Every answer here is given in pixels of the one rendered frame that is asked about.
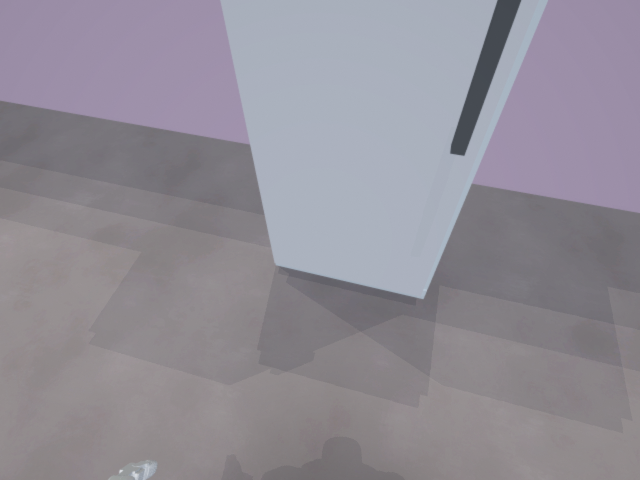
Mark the handle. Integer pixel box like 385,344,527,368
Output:
450,0,521,156

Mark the fridge door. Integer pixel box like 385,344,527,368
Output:
220,0,539,297

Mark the left robot hand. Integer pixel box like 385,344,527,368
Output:
108,460,157,480

